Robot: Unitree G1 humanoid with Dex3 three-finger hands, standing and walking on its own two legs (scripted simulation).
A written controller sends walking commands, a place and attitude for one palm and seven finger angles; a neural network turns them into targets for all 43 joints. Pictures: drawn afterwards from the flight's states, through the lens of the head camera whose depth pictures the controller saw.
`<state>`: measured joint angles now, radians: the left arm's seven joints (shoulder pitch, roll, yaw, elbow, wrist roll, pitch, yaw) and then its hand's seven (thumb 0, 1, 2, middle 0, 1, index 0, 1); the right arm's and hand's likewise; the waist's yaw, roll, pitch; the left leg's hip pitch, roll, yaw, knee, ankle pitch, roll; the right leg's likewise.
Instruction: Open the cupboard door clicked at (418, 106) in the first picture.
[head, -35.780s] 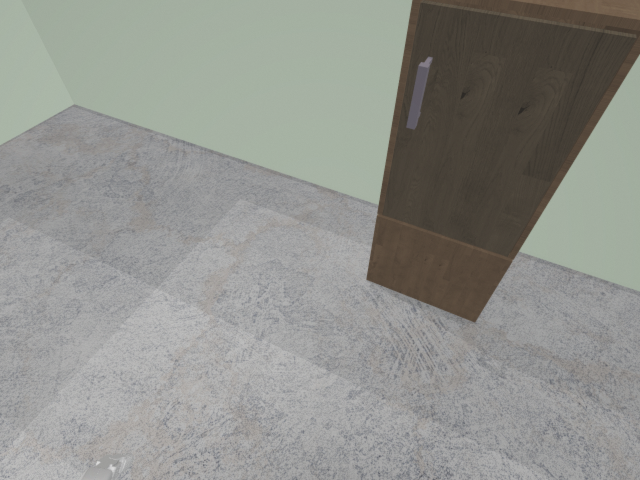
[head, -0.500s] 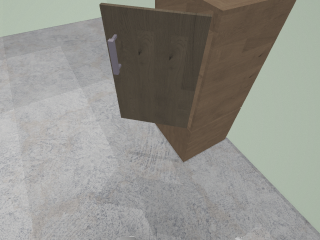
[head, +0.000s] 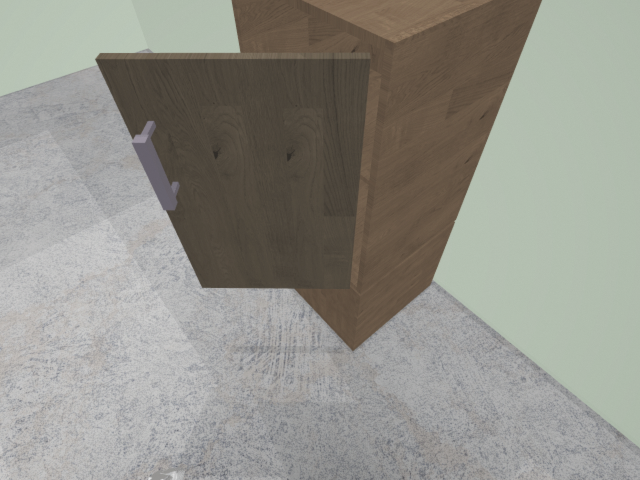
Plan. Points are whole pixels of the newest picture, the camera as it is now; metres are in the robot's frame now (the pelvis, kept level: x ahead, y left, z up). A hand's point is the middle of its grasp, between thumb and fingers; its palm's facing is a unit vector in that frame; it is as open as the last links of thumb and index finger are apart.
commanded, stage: come to a stop and stand still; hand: left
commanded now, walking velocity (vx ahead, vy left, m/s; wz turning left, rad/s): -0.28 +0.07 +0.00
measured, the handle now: (160, 167) +0.57 +0.28 +0.05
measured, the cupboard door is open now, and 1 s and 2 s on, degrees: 49 49 49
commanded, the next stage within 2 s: none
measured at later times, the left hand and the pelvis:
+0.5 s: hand out of the picture -0.01 +0.23 -0.16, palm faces +0.04 -0.96 -0.28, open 7.4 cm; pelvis -0.04 +0.03 +0.00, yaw +0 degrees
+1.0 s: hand out of the picture -0.11 +0.20 -0.16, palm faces +0.02 -0.97 -0.22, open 7.4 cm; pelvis -0.13 +0.02 +0.01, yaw +1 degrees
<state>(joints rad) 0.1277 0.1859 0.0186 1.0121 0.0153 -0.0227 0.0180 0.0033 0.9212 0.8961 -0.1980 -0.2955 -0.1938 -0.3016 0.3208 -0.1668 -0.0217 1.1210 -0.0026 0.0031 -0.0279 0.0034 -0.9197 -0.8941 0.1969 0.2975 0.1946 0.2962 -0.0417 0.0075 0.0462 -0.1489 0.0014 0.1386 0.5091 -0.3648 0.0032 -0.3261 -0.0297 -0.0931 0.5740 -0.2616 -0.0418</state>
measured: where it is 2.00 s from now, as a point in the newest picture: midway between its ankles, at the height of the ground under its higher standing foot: outside the picture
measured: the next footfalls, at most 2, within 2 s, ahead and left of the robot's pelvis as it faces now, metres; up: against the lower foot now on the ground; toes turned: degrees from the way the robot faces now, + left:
right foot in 0.46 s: -0.01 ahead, -0.10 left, +0.00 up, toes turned -3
right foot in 1.44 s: -0.23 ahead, -0.05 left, +0.00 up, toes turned -7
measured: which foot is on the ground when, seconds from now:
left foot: down 0.00-1.00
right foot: down 0.00-0.24, up 0.26-0.44, down 0.46-1.00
